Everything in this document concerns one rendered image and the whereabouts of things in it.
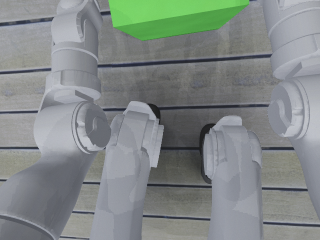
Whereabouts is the robot foot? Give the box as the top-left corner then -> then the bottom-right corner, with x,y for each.
199,123 -> 216,184
147,103 -> 161,125

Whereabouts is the robot left forearm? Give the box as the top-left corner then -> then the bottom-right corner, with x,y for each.
33,0 -> 104,135

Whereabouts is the right robot foot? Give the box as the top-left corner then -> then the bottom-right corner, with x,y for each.
199,123 -> 216,184

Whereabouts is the left robot upper arm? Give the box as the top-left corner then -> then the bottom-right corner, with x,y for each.
0,100 -> 111,240

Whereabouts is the left robot foot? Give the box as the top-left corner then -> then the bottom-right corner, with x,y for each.
147,103 -> 161,125

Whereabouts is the carton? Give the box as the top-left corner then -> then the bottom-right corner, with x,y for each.
108,0 -> 250,41

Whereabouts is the right robot upper arm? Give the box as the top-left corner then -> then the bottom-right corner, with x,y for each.
267,74 -> 320,221

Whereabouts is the robot right forearm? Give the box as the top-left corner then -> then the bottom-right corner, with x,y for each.
257,0 -> 320,80

